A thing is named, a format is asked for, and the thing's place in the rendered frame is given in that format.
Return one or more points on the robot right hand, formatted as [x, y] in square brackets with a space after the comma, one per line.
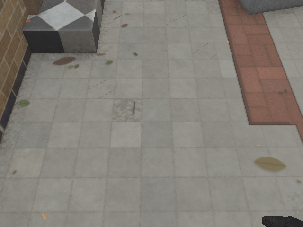
[280, 221]

